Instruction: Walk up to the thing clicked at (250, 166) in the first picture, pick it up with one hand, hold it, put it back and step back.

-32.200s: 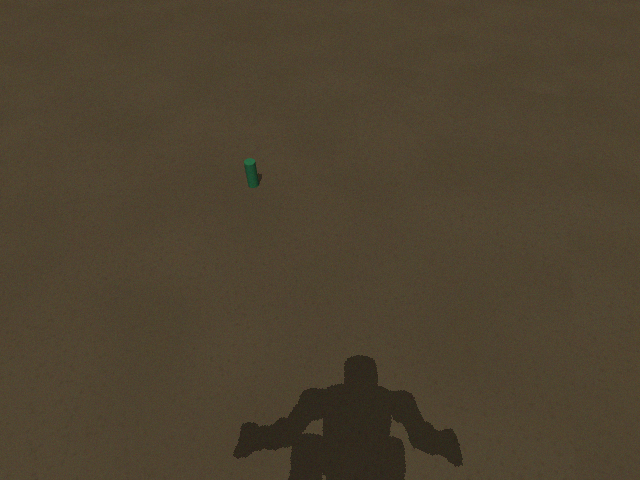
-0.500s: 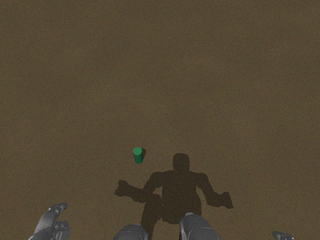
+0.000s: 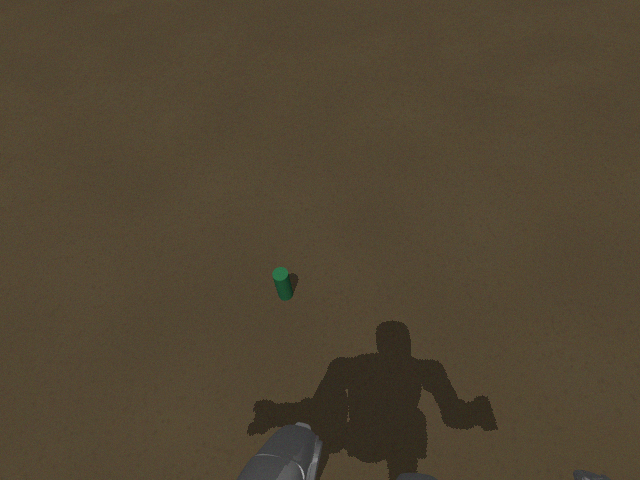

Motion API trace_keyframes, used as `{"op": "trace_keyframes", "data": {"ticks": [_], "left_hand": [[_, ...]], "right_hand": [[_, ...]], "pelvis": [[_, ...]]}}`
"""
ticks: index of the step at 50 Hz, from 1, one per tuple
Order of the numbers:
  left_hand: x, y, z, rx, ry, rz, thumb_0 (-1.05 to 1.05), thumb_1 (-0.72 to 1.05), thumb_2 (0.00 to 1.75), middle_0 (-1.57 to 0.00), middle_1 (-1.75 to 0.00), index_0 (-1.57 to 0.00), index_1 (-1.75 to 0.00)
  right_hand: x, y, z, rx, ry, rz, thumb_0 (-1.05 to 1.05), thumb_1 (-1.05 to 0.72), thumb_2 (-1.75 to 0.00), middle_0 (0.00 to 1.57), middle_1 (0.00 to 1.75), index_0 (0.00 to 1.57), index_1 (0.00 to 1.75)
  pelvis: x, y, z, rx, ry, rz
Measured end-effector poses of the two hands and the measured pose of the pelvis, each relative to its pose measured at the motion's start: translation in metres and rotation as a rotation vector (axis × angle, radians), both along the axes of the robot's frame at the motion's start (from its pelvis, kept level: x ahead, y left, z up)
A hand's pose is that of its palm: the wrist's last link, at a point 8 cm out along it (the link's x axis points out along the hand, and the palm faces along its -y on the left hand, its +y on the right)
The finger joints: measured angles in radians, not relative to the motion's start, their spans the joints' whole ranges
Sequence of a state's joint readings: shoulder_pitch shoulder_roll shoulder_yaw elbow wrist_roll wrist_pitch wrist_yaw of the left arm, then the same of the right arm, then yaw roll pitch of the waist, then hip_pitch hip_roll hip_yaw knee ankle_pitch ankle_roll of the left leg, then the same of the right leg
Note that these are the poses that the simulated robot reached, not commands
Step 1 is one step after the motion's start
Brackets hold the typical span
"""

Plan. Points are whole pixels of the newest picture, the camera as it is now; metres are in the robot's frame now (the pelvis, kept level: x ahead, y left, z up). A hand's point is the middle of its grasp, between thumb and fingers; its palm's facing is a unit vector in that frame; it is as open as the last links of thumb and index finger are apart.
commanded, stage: step back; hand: left
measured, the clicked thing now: (283, 284) +0.74 +0.23 -0.69
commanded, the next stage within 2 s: stand in 1.70 s
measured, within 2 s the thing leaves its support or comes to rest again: neither
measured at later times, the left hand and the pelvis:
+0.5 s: hand out of the picture -0.08 +0.25 -0.15, palm faces -0.01 -0.91 -0.41, open 7.4 cm; pelvis -0.18 -0.02 -0.01, yaw +0 degrees
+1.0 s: hand out of the picture -0.23 +0.25 -0.14, palm faces +0.08 -0.92 -0.39, open 7.4 cm; pelvis -0.26 -0.03 +0.00, yaw +5 degrees
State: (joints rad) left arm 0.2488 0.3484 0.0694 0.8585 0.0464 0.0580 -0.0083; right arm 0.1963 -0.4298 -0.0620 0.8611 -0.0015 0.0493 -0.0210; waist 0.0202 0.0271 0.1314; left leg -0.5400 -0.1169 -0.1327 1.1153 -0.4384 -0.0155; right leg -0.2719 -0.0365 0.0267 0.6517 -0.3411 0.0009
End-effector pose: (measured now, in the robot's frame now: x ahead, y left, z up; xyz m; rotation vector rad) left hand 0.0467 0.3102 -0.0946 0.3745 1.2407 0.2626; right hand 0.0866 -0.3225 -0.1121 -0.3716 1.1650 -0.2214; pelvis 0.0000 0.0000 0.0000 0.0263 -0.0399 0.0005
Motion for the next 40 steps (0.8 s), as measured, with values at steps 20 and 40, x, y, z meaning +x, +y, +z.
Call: {"op": "trace_keyframes", "data": {"ticks": [20, 40], "left_hand": [[-0.079, -0.001, -0.012, -0.032, -0.138, -0.013, 0.01, 0.91, 0.9, -0.21, -0.3, -0.2, -0.3], [-0.271, -0.014, 0.0, 0.034, -0.069, 0.075, 0.01, 0.9, 0.9, -0.21, -0.3, -0.21, -0.3]], "right_hand": [[-0.106, 0.014, 0.015, -0.022, -0.035, 0.086, 0.0, -0.9, -0.89, 0.21, 0.3, 0.21, 0.3], [-0.255, -0.027, -0.011, 0.01, 0.102, 0.085, 0.01, -0.91, -0.89, 0.21, 0.3, 0.2, 0.3]], "pelvis": [[-0.136, -0.007, -0.002, -0.043, 0.003, 0.037], [-0.25, -0.033, -0.007, -0.013, -0.003, 0.098]]}}
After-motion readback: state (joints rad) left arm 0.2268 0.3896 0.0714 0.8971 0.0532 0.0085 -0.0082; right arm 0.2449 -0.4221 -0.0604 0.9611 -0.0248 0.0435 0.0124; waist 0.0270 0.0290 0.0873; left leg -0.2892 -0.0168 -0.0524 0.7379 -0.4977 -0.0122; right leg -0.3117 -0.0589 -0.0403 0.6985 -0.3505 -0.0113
